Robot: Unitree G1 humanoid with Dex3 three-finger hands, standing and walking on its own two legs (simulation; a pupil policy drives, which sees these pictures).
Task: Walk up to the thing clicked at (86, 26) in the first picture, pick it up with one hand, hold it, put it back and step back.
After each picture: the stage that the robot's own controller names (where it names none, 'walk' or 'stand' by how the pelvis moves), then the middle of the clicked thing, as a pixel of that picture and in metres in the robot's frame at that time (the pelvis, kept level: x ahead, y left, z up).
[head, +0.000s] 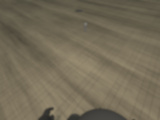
stand; (85, 27) +2.31 +0.20 -0.66
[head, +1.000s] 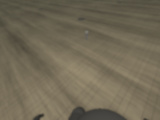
walk; (86, 35) +2.18 +0.29 -0.65
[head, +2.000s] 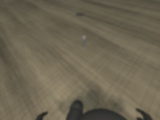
walk; (84, 41) +1.52 +0.26 -0.65
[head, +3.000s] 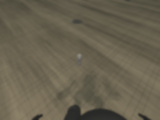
walk; (79, 60) +0.98 +0.22 -0.63
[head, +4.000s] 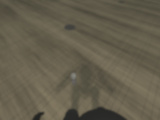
walk; (73, 79) +0.61 +0.20 -0.64
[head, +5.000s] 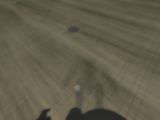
stand; (77, 91) +0.42 +0.16 -0.63
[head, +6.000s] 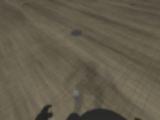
stand; (76, 95) +0.39 +0.16 -0.65
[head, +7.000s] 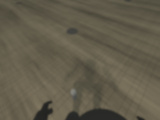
stand; (74, 94) +0.37 +0.19 -0.64
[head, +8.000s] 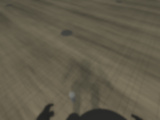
stand; (72, 97) +0.35 +0.20 -0.65
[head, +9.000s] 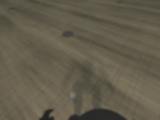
stand; (73, 97) +0.36 +0.20 -0.66
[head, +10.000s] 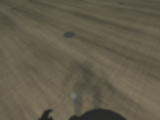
stand; (74, 98) +0.36 +0.19 -0.66
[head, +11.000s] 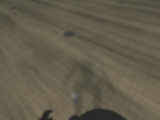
stand; (74, 98) +0.35 +0.19 -0.66
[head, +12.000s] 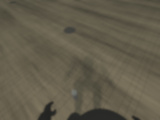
go down; (74, 95) +0.36 +0.19 -0.66
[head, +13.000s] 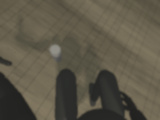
go down; (56, 54) +0.44 +0.24 -0.24
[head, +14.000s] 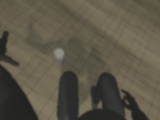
close in; (60, 57) +0.44 +0.24 -0.26
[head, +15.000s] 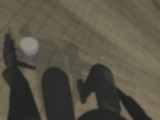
close in; (31, 52) +0.42 +0.28 -0.16
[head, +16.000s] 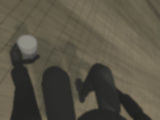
close; (29, 51) +0.41 +0.29 -0.16
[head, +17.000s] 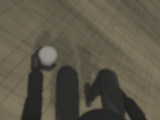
lift; (48, 59) +0.34 +0.27 -0.10
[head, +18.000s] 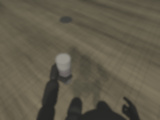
lift; (65, 71) +0.32 +0.17 +0.06
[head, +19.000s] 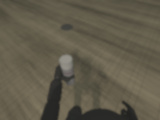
hold; (68, 72) +0.33 +0.16 +0.04
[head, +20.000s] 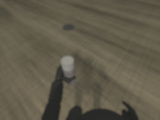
hold; (69, 72) +0.32 +0.16 +0.04
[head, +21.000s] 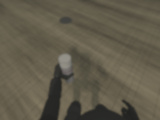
crouch; (67, 70) +0.35 +0.17 +0.01
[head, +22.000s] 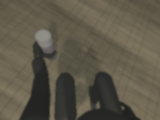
lower; (48, 48) +0.46 +0.25 -0.06
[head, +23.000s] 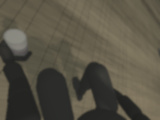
lower; (20, 49) +0.43 +0.29 -0.16
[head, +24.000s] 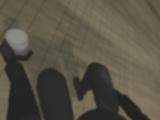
lower; (21, 48) +0.43 +0.30 -0.16
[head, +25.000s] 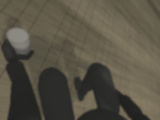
lower; (22, 47) +0.43 +0.30 -0.16
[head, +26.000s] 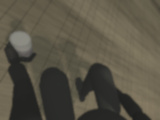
lower; (25, 50) +0.42 +0.30 -0.16
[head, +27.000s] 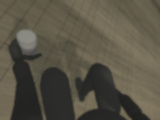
open; (29, 48) +0.43 +0.28 -0.16
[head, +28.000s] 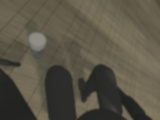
stand; (37, 48) +0.42 +0.28 -0.17
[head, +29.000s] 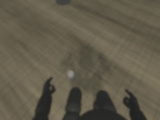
stand; (71, 76) +0.41 +0.20 -0.48
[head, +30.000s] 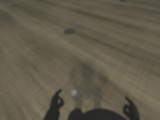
stand; (74, 96) +0.37 +0.18 -0.60
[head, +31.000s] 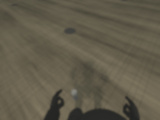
stand; (74, 95) +0.38 +0.18 -0.60
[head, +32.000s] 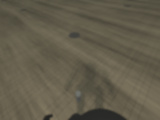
stand; (78, 96) +0.40 +0.16 -0.65
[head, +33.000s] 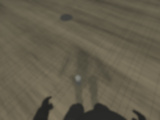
walk; (78, 80) +0.46 +0.13 -0.64
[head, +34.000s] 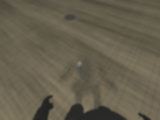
walk; (79, 67) +0.72 +0.16 -0.63
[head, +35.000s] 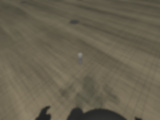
stand; (80, 59) +1.02 +0.21 -0.63
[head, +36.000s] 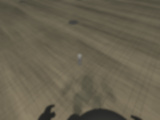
stand; (79, 59) +1.01 +0.20 -0.66
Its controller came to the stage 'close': yes
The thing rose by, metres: 0.68
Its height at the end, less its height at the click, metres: +0.00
